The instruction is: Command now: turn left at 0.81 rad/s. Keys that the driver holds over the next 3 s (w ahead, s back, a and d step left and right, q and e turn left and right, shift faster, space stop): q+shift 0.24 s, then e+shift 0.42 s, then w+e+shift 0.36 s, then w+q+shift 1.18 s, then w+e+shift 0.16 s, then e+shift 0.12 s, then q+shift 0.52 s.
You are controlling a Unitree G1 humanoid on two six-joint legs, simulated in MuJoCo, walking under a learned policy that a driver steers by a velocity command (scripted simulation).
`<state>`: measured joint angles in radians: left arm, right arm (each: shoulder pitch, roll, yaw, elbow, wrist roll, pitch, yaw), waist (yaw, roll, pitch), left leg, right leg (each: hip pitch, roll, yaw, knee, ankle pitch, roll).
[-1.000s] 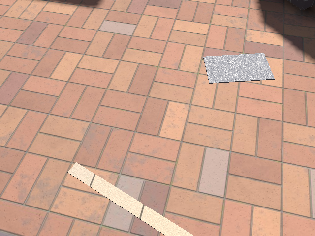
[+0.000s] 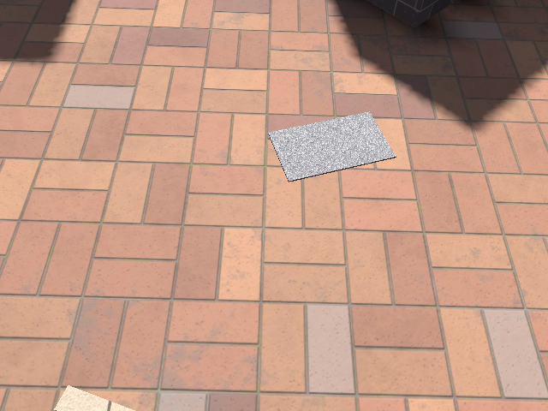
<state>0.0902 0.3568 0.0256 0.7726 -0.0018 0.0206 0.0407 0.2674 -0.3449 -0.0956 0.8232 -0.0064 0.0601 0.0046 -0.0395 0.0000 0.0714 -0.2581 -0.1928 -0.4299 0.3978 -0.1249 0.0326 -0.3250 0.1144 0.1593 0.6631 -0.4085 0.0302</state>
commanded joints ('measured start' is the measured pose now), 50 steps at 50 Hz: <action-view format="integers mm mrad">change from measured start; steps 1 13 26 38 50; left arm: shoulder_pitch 58 126 194 34 388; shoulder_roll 99 86 39 45 204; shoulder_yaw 20 11 15 60 97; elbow -54 -66 -1 -98 -45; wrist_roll -3 32 -9 25 15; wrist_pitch -25 -8 -19 61 -8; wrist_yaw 11 9 -30 -144 -84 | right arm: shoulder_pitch -48 -59 6 -86 -348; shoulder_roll -183 -105 -198 -124 -49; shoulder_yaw -51 -9 1 9 36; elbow -73 -100 -50 -107 -273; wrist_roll -6 -4 9 -35 -61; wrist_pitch -8 18 -1 -68 -115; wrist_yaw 2 41 -57 -36 20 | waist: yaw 49 75 -23 -9 242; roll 172 -128 253 172 -214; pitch -144 -54 -238 -20 -7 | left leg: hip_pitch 93 -348 415 208 -798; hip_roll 202 148 615 544 223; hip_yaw -277 379 116 346 427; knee -57 711 14 -277 911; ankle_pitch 86 -284 713 -516 -395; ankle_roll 61 -97 232 128 -56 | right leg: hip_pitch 97 327 -156 -221 559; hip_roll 17 -315 -45 -178 -421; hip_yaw -11 -55 -159 -214 566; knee -175 -305 260 210 -498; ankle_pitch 53 811 -257 11 -372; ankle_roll -18 -205 -62 -40 -354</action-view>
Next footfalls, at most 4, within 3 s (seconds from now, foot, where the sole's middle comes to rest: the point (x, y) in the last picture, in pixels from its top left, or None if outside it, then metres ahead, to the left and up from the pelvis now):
0.06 right None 0.05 -0.10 -0.78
0.48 left None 0.04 0.12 -0.78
0.94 right None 0.12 -0.13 -0.78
1.40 left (340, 341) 0.59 -0.18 -0.78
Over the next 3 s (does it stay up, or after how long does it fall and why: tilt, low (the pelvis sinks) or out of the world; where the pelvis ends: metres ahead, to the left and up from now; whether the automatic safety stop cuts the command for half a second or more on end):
stays up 1.56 0.06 -0.01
